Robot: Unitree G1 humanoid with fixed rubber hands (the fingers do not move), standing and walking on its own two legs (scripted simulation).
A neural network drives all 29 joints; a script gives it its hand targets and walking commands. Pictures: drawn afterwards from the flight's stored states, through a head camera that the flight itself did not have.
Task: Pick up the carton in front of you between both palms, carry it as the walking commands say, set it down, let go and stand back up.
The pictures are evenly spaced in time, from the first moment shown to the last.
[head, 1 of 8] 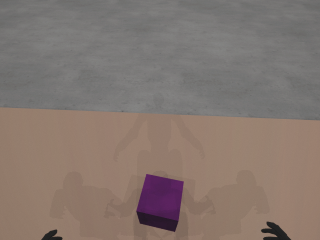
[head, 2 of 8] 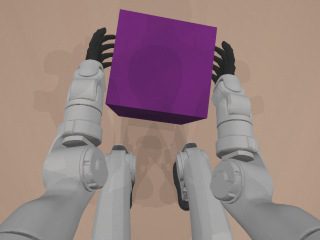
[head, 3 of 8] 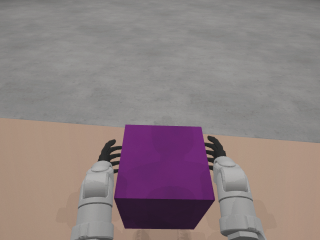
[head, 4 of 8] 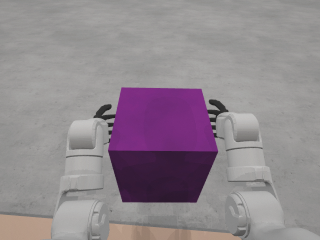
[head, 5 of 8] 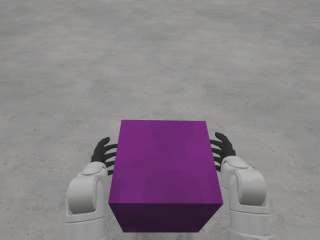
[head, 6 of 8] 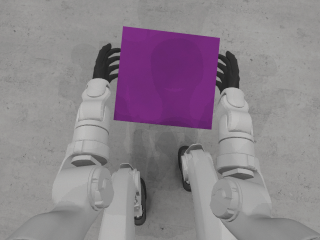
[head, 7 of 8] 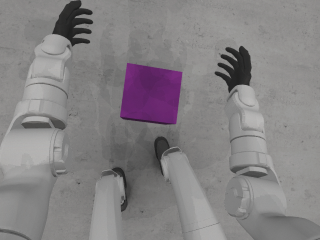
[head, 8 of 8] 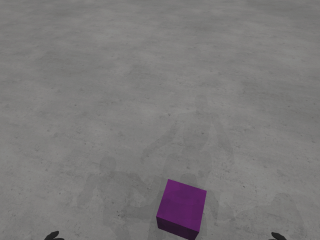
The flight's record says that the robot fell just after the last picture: no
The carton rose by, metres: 0.70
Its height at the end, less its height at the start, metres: -0.10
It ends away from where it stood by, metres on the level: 2.53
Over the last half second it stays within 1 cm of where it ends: yes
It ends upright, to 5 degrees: yes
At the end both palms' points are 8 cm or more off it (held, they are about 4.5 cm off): yes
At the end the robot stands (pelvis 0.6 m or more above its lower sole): yes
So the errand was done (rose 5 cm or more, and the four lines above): yes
